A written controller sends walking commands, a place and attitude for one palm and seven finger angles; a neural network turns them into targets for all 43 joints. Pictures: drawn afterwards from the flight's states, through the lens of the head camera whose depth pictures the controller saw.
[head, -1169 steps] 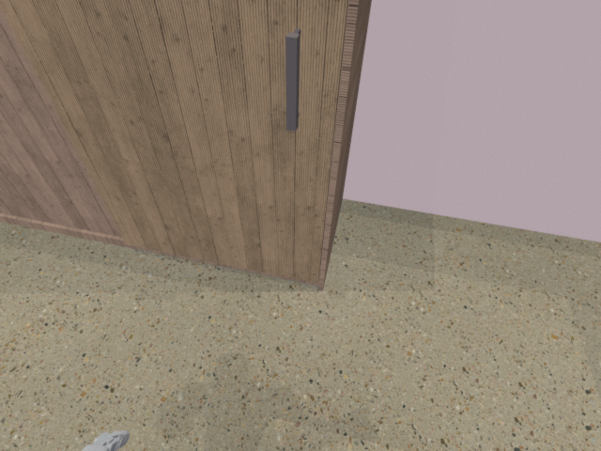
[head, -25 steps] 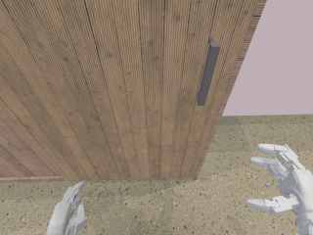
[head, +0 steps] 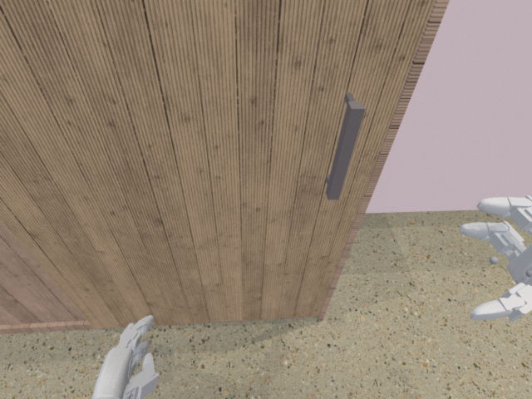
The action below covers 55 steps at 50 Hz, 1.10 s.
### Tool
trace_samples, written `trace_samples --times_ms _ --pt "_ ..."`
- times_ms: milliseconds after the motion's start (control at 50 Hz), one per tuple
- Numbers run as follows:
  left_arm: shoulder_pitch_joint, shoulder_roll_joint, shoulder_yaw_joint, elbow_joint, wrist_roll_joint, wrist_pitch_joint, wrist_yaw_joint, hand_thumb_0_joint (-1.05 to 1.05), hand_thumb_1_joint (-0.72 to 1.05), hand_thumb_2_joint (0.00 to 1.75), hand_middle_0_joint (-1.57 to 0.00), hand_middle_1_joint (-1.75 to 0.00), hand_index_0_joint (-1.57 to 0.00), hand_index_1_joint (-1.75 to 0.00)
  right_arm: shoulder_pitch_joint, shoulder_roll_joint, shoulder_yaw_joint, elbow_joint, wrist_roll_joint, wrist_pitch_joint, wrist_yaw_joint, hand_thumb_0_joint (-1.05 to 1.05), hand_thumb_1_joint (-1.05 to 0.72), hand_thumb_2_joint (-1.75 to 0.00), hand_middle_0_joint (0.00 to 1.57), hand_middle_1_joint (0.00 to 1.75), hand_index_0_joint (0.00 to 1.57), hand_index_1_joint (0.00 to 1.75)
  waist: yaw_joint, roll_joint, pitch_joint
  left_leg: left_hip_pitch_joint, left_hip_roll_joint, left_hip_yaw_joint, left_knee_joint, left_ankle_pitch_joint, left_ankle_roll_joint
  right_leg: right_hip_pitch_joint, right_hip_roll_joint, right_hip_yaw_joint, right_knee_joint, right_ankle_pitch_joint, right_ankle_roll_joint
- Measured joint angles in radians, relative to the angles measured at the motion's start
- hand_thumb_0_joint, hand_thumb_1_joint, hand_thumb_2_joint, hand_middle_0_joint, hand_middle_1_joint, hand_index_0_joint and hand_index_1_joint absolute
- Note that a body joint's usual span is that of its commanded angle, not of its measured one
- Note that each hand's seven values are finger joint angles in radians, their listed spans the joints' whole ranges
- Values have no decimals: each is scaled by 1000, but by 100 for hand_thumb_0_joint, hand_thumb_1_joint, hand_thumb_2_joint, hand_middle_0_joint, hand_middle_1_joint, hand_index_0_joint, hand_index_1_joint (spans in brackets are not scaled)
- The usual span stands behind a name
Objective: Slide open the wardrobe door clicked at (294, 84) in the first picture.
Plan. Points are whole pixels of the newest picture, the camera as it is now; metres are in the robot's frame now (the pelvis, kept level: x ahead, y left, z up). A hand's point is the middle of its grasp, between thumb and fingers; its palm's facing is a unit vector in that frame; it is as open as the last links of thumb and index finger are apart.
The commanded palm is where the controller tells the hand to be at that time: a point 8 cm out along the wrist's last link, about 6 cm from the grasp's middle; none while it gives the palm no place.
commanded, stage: raise the hand with hooked fingers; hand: right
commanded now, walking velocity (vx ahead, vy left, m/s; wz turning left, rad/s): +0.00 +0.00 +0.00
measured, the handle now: (340, 149) +0.53 -0.13 +0.11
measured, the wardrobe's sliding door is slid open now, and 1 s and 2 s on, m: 0.00 0.00 0.00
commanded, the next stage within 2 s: move the hooked fingers beside the handle in 0.50 s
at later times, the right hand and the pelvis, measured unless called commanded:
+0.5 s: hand (480, 261) +0.27 -0.27 +0.13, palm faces +0.01 +1.00 -0.05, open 14.0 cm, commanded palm +0.24 -0.31 +0.14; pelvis +0.00 +0.00 +0.00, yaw +1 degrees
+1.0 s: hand (445, 230) +0.32 -0.24 +0.13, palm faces -0.04 +1.00 -0.02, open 14.0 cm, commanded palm +0.30 -0.29 +0.13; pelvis +0.00 +0.00 +0.00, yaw +1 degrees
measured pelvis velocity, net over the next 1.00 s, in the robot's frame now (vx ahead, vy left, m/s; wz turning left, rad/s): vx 0.00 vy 0.00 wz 0.02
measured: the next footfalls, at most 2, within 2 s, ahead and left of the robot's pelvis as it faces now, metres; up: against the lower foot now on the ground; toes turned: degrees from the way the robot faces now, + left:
none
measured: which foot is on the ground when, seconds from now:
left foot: down 0.00-1.00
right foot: down 0.00-1.00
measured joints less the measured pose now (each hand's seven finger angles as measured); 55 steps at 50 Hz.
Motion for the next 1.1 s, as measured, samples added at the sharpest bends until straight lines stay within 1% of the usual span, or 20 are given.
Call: trace_samples --times_ms 100,140,200,280,360,500,580,660,720,800,860,920,1020,1100 --pt "7 16 7 -2 -7 14 -1 1 90 90 -21 -30 -20 -30 -44 -38 -4 99 3 47 42 -1 50 -30 30 120 30 120 17 -6 -2 -4 0 -6 -15 12 2 4 0 -6 -27 18 2" --pt "10 22 13 -8 -8 17 -5 1 90 90 -21 -30 -20 -30 -36 -35 -4 111 7 52 51 -1 50 -30 30 120 30 120 23 -5 -1 -13 -2 -11 -15 16 3 0 -1 -11 -31 22 2" --pt "15 28 24 -15 -7 17 -10 1 90 90 -21 -30 -20 -30 -9 -10 -3 91 10 39 47 -1 50 -30 30 120 30 120 27 1 3 -20 -5 -17 -13 18 4 -3 -5 -18 -32 22 3" --pt "25 28 32 -14 -5 11 -9 1 90 90 -21 -30 -20 -30 24 27 -4 38 0 4 14 -1 50 -30 30 120 30 120 25 12 7 -12 -9 -21 -13 16 6 7 -9 -21 -32 19 5" --pt "27 22 32 -9 -4 6 -2 1 90 90 -21 -30 -20 -30 27 32 -7 21 -11 -9 -11 -1 50 -30 30 120 31 120 21 15 4 6 -10 -19 -19 15 7 23 -9 -19 -37 18 6" --pt "6 14 21 -9 -9 3 9 1 90 90 -21 -30 -20 -30 -12 3 4 65 -16 20 5 -1 50 -30 30 120 31 120 15 2 11 18 -6 -13 -30 22 6 33 -5 -13 -47 27 5" --pt "-2 11 16 -11 -7 1 6 1 90 90 -21 -30 -20 -30 -9 3 8 67 -10 21 18 -1 50 -30 30 120 30 120 13 -3 10 13 -3 -16 -31 25 4 30 -1 -16 -52 32 3" --pt "-3 6 13 -10 -6 0 3 1 90 90 -21 -30 -20 -30 -8 13 5 66 -4 12 18 -1 50 -30 30 120 31 120 9 -1 6 11 -2 -16 -30 24 4 29 0 -16 -53 32 3" --pt "-2 7 12 -4 -7 2 8 1 90 90 -21 -30 -20 -30 -38 18 13 95 -10 7 13 -1 50 -30 30 120 31 120 6 1 9 11 0 -11 -27 23 3 25 2 -11 -49 31 3" --pt "-5 10 12 6 -8 4 14 1 90 90 -21 -30 -20 -30 -96 20 40 134 -33 5 -3 -1 51 -30 30 120 30 120 6 5 21 6 3 -6 -24 23 3 17 5 -5 -44 33 2" --pt "-5 12 13 11 -7 5 18 1 90 90 -21 -30 -20 -30 -135 28 68 148 -48 1 -12 -1 51 -30 30 120 30 120 13 6 25 0 4 -6 -24 25 3 12 6 -5 -45 36 1" --pt "-3 10 14 14 -6 9 17 1 90 90 -21 -30 -20 -30 -167 32 79 168 -54 -2 -22 -1 51 -30 30 120 30 120 27 9 21 -8 5 -11 -23 26 2 8 7 -11 -50 37 1" --pt "14 6 17 7 -5 22 9 1 90 90 -21 -30 -20 -30 -192 21 54 219 -58 2 -38 -1 50 -30 30 120 31 120 50 15 2 -23 2 -26 -23 24 2 4 4 -25 -59 36 1" --pt "35 11 26 2 -7 32 3 1 90 90 -21 -30 -20 -30 -210 6 41 259 -68 6 -50 -1 50 -30 30 120 31 120 56 16 0 -32 0 -30 -22 23 3 -3 1 -29 -59 33 2"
